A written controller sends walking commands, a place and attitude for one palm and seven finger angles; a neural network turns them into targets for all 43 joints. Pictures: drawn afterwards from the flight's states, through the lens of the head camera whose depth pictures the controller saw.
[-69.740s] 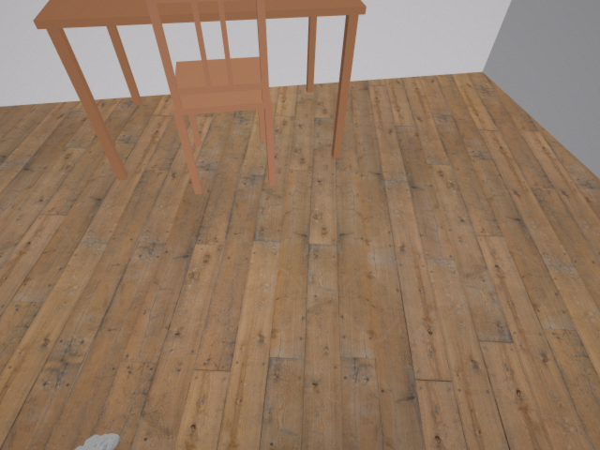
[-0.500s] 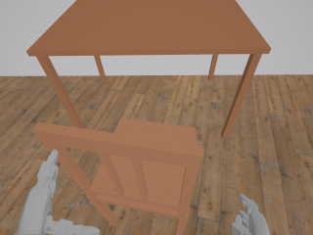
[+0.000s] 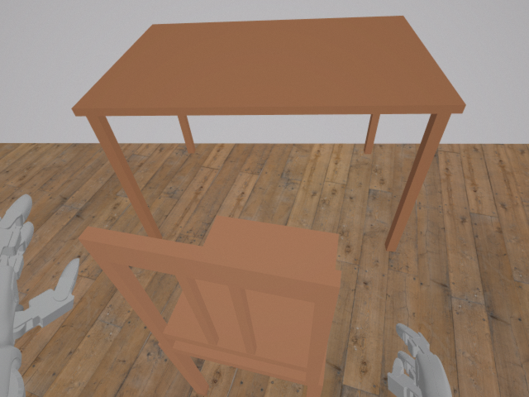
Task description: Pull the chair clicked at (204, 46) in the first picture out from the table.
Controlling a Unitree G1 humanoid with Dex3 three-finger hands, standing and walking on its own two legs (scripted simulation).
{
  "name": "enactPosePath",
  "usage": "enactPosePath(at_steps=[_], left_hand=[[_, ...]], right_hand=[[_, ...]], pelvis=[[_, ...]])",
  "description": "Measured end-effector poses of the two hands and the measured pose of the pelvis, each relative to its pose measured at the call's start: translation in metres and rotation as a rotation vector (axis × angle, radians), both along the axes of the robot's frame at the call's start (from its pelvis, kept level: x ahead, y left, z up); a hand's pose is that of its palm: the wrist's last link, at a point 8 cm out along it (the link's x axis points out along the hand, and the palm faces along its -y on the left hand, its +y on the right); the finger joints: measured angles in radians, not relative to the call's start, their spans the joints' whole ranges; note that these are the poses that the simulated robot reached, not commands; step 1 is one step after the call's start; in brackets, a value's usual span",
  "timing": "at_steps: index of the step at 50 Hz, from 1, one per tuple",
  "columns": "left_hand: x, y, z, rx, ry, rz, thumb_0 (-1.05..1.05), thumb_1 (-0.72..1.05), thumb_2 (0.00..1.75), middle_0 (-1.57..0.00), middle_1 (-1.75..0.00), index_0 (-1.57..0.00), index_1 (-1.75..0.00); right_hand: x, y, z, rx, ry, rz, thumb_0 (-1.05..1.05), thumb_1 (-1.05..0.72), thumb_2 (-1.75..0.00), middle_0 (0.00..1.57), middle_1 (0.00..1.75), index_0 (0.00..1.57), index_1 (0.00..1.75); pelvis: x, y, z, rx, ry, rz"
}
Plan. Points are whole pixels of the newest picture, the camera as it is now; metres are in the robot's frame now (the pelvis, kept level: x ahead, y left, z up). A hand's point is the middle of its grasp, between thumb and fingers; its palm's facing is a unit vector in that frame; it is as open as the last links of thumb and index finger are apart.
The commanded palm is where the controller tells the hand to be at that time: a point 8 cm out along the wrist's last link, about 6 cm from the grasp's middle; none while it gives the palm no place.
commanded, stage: draw the hand back to the body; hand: left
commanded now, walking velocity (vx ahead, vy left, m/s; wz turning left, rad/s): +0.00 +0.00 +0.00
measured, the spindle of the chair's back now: (200, 311) +0.28 +0.17 -0.08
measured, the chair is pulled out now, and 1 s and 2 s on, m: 0.49 0.49 0.49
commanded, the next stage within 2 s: step back with the hand held close in 0.40 s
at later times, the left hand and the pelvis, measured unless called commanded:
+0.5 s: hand (52, 283) +0.19 +0.27 +0.16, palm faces +0.48 -0.76 -0.43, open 7.4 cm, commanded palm +0.14 +0.30 +0.18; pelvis -0.01 +0.00 +0.00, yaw -1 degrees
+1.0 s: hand (38, 315) +0.16 +0.28 +0.15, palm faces +0.38 -0.76 -0.53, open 7.4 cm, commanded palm +0.10 +0.31 +0.18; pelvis -0.05 +0.01 +0.00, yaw -2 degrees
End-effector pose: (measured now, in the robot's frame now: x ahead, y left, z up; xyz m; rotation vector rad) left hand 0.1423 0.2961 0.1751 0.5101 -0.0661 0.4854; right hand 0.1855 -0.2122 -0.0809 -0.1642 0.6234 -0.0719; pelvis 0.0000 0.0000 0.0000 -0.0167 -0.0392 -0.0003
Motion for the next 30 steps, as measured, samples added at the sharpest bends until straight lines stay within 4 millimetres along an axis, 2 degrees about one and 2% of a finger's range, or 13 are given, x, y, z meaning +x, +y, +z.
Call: enactPosePath(at_steps=[5,11,15,30], left_hand=[[0.003,0.009,0.015,0.033,-0.055,0.025,0.01,0.72,0.81,-0.19,-0.26,-0.18,-0.26],[0.006,0.005,0.003,-0.007,-0.023,0.006,0.01,0.83,0.87,-0.2,-0.29,-0.2,-0.29],[0.005,0.001,-0.001,-0.018,-0.005,-0.015,0.01,0.87,0.88,-0.21,-0.29,-0.2,-0.29],[0.005,0.006,0.008,0.003,-0.055,-0.019,0.01,0.89,0.9,-0.21,-0.3,-0.21,-0.3]], right_hand=[[-0.007,-0.006,-0.004,-0.003,0.028,-0.013,0.01,-0.9,-0.9,0.2,0.3,0.2,0.3],[-0.016,-0.014,-0.005,-0.014,0.051,-0.037,0.01,-0.9,-0.9,0.2,0.3,0.2,0.3],[-0.02,-0.016,-0.004,-0.022,0.052,-0.049,0.01,-0.9,-0.9,0.2,0.3,0.2,0.3],[-0.021,-0.009,-0.001,-0.009,0.038,-0.041,0.01,-0.9,-0.9,0.2,0.3,0.2,0.3]], pelvis=[[-0.001,0.0,0.001,0.001,-0.005,-0.002],[-0.003,0.0,0.002,0.003,-0.005,-0.008],[-0.004,0.0,0.002,0.002,-0.007,-0.01],[-0.012,0.002,0.002,0.0,-0.002,-0.024]])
